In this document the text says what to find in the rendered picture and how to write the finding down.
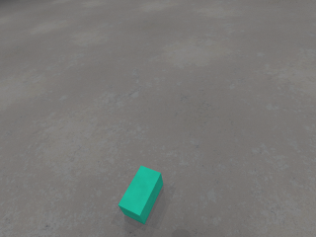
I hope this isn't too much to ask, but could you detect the carton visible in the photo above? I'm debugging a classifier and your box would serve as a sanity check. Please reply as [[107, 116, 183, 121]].
[[118, 166, 163, 224]]

